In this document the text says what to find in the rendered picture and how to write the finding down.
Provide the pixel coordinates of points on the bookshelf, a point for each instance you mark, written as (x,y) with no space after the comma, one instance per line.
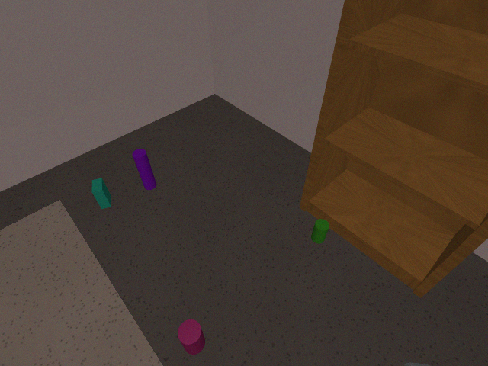
(399,164)

